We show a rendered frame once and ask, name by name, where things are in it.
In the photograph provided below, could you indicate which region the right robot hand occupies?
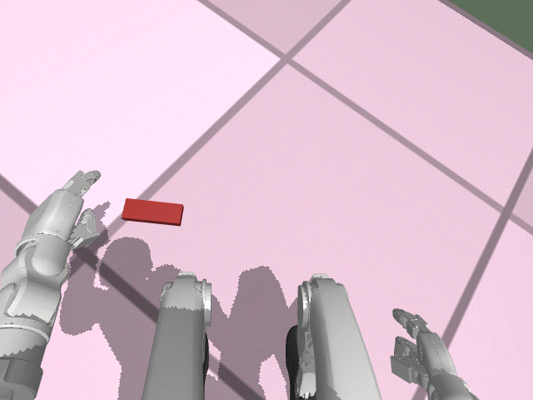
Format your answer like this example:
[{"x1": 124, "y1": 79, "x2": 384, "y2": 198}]
[{"x1": 391, "y1": 308, "x2": 458, "y2": 391}]

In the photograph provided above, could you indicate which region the right robot arm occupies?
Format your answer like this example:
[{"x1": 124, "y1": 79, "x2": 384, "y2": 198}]
[{"x1": 427, "y1": 373, "x2": 479, "y2": 400}]

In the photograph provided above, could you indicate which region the left robot arm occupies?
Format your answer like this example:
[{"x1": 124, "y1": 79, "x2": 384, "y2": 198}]
[{"x1": 0, "y1": 234, "x2": 71, "y2": 400}]

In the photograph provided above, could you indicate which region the left robot hand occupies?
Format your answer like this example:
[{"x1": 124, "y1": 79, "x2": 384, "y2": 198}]
[{"x1": 22, "y1": 170, "x2": 101, "y2": 250}]

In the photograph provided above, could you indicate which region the right robot foot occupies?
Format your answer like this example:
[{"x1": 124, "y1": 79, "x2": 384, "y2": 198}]
[{"x1": 286, "y1": 325, "x2": 316, "y2": 400}]

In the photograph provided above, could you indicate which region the small box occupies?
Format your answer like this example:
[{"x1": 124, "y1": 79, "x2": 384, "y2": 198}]
[{"x1": 122, "y1": 198, "x2": 184, "y2": 226}]

